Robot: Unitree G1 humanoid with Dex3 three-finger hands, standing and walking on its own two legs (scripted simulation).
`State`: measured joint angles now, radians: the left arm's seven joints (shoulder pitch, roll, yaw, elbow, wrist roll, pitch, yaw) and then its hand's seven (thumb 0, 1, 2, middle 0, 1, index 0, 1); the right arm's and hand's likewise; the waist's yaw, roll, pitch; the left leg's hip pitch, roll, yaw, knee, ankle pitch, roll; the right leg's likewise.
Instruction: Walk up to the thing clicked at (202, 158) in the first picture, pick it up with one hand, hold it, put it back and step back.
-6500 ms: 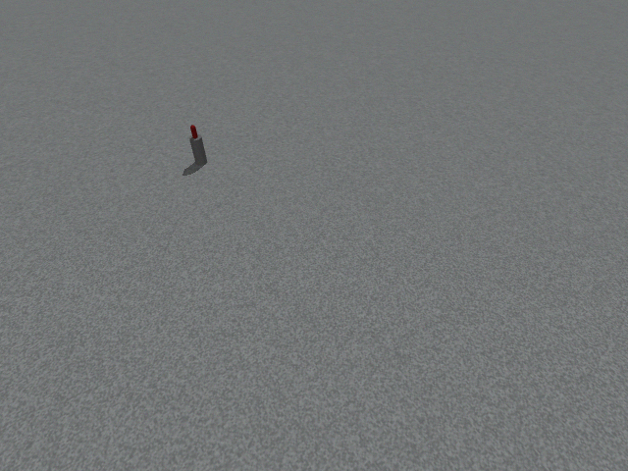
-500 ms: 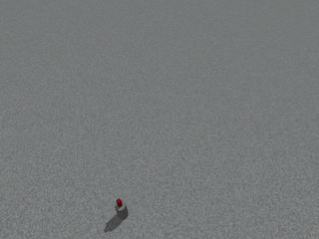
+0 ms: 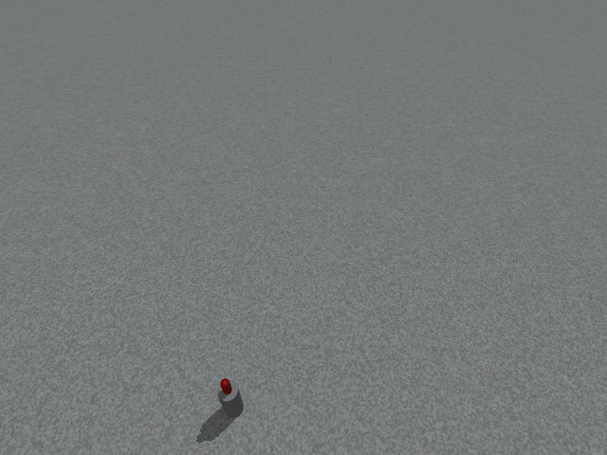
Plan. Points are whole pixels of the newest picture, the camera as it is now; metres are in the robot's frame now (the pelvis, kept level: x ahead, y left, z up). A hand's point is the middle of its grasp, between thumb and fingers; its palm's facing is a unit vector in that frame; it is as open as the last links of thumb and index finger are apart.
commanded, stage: stand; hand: left
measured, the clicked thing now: (229, 395) +0.44 +0.21 -0.67
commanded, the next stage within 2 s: go down in 1.92 s
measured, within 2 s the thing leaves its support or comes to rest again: neither
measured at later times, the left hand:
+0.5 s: hand out of the picture +0.06 +0.25 -0.16, palm faces -0.01 -0.94 -0.33, open 7.4 cm
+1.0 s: hand out of the picture +0.08 +0.25 -0.16, palm faces -0.02 -0.94 -0.34, open 7.4 cm
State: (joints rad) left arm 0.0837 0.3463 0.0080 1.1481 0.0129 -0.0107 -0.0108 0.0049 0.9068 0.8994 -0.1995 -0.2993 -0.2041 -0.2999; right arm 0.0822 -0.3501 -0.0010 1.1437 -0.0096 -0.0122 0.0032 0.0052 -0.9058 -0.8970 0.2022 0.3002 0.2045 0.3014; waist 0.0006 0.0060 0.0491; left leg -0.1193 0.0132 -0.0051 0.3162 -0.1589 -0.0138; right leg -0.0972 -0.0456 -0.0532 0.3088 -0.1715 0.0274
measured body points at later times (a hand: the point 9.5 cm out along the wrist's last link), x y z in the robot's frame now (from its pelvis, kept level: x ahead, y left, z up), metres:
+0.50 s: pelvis +0.00 +0.00 +0.00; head +0.01 -0.01 +0.45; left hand +0.07 +0.30 -0.13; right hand +0.08 -0.31 -0.14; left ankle +0.01 +0.13 -0.75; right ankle +0.00 -0.13 -0.75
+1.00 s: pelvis +0.01 +0.00 +0.00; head +0.02 -0.01 +0.45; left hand +0.08 +0.30 -0.13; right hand +0.09 -0.31 -0.13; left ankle +0.01 +0.13 -0.75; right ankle +0.00 -0.13 -0.75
